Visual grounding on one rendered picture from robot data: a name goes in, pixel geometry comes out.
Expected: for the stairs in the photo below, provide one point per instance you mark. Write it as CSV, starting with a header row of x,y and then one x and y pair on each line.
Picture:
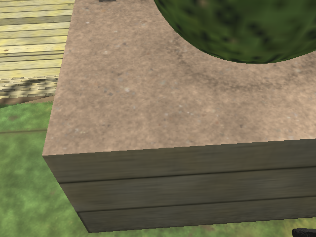
x,y
28,92

